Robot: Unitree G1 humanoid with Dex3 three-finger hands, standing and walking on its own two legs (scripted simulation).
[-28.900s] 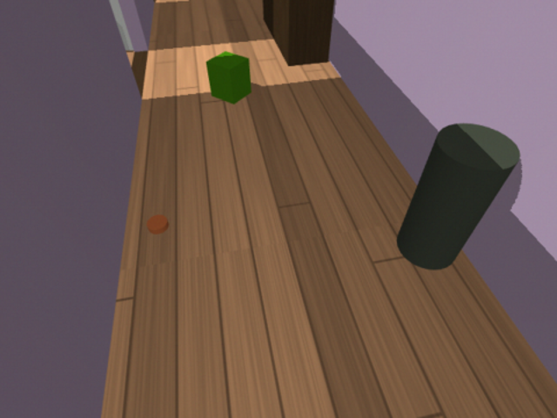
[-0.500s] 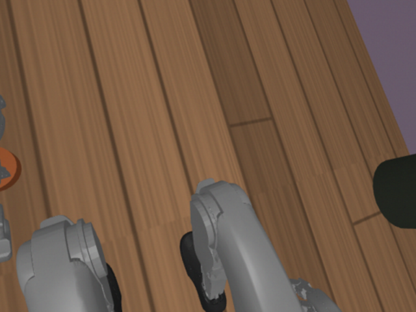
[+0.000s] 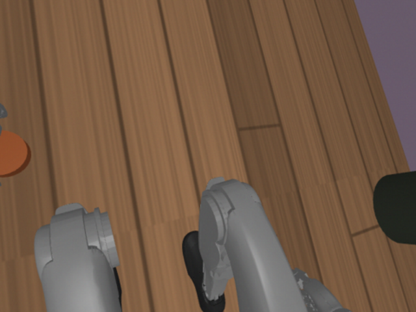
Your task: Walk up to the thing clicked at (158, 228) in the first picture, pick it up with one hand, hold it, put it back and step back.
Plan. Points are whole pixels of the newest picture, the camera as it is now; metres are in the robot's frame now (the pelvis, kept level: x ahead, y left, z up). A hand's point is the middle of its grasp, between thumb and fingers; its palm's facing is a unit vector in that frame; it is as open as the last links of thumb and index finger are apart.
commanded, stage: rest palm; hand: left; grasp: from above
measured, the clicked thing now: (2, 154) +0.44 +0.34 -0.30
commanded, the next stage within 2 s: close in 1.18 s
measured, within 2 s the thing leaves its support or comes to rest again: neither
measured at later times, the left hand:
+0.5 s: hand (2, 155) +0.43 +0.32 -0.26, palm faces -0.46 -0.17 -0.87, open 14.0 cm
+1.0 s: hand (5, 158) +0.43 +0.32 -0.28, palm faces -0.45 -0.16 -0.88, open 14.0 cm
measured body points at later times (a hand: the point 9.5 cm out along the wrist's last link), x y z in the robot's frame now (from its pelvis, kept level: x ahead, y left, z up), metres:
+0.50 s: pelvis +0.00 +0.00 -0.01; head +0.27 +0.12 +0.32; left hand +0.45 +0.33 -0.21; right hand +0.05 -0.25 -0.08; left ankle +0.07 +0.13 -0.28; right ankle +0.10 -0.11 -0.28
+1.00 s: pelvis +0.00 +0.01 -0.01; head +0.27 +0.14 +0.32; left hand +0.45 +0.33 -0.23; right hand +0.08 -0.24 -0.07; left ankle +0.07 +0.13 -0.28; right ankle +0.10 -0.11 -0.28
